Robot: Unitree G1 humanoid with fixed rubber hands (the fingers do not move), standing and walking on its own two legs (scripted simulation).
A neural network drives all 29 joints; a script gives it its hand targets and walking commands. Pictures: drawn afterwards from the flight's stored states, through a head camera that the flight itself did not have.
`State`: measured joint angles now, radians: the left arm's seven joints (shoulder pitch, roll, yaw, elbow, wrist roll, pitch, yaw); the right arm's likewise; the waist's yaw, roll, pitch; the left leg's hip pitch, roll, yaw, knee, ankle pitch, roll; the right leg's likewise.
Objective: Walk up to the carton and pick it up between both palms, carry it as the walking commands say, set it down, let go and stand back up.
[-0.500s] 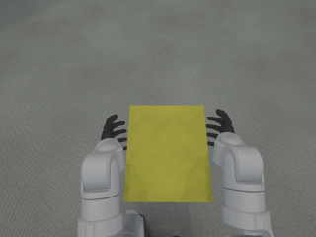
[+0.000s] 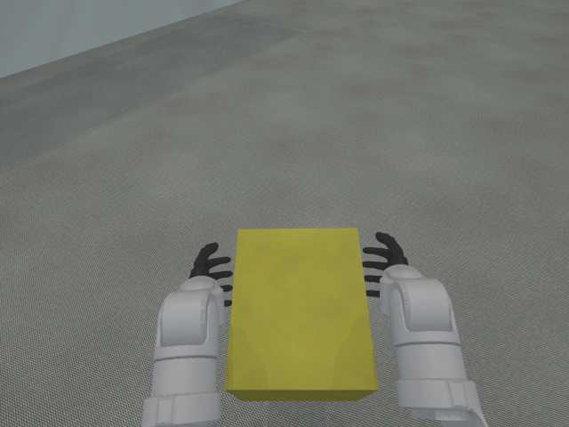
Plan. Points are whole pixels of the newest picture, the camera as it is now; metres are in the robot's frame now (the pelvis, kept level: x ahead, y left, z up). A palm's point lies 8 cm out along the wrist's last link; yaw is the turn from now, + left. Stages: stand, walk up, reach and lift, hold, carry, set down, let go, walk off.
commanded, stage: carry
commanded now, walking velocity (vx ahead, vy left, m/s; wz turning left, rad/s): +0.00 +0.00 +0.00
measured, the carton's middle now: (298, 317) +0.31 +0.00 -0.03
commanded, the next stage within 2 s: none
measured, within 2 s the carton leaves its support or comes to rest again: neither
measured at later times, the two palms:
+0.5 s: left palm (230, 236) +0.38 +0.10 +0.09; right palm (402, 231) +0.38 -0.17 +0.09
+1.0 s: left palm (229, 151) +0.64 +0.12 +0.08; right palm (356, 146) +0.63 -0.14 +0.08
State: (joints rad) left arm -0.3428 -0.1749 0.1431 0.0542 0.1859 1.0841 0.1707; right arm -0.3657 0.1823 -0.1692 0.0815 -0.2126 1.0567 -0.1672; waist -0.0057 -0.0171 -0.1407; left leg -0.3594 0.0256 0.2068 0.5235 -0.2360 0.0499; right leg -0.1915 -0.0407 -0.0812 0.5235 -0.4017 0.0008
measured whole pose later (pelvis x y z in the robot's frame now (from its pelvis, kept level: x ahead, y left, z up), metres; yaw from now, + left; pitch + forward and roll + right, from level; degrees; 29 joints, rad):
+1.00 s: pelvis +0.33 +0.01 +0.01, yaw -2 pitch +4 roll -1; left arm -0.36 -0.18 0.12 -0.16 0.12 1.25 0.26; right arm -0.39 0.19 -0.13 -0.14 -0.11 1.22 -0.32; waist -0.02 0.01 0.02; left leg -0.29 0.01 0.25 0.36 -0.15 0.11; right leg -0.49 -0.06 -0.06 1.13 -0.34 -0.01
